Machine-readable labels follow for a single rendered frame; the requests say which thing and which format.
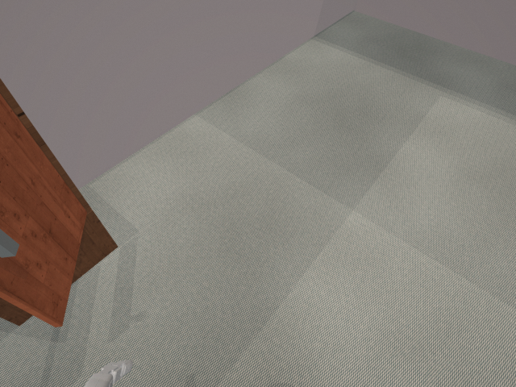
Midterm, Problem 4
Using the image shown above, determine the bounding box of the handle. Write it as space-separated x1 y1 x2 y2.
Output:
0 229 19 258

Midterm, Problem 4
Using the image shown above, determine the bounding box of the cupboard door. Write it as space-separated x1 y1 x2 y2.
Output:
0 94 87 327

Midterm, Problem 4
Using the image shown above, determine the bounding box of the robot left hand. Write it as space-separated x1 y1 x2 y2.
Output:
85 360 133 387

